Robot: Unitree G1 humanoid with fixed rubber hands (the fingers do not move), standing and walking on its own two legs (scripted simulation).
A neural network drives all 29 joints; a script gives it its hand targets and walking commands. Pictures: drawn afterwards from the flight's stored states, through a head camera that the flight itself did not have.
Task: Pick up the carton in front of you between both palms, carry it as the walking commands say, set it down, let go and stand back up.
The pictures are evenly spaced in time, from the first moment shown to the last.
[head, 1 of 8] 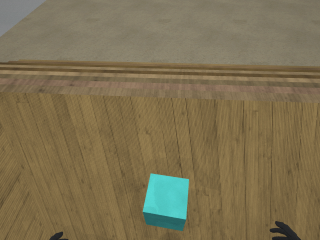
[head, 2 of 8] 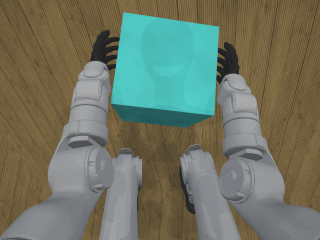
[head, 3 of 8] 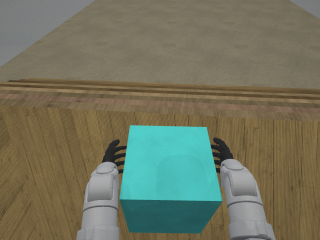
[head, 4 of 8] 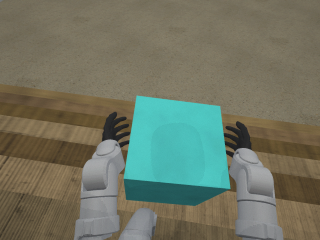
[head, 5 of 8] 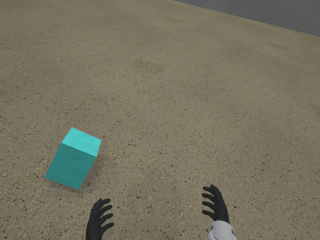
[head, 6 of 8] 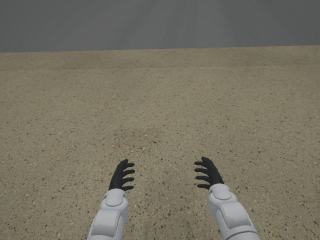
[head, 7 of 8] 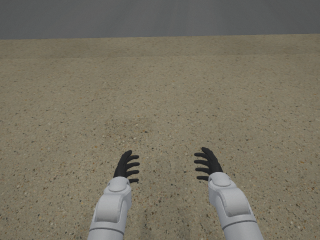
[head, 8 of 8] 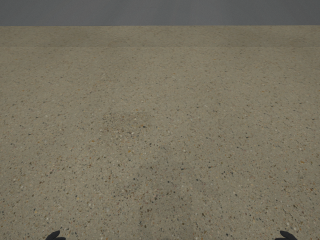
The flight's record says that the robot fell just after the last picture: no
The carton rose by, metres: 0.69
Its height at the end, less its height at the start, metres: -1.47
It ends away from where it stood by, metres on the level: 7.57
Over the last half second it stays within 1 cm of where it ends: yes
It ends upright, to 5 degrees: no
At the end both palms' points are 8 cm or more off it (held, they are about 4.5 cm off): yes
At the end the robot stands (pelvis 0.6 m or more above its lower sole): yes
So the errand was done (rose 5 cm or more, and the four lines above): no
